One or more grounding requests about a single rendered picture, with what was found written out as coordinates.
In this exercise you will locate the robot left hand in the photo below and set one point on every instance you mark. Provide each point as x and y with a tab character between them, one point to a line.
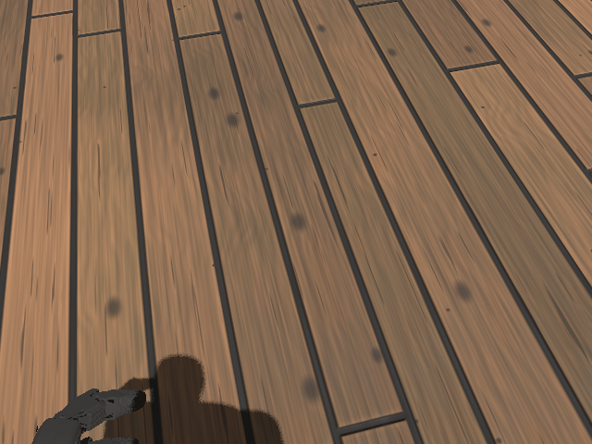
86	412

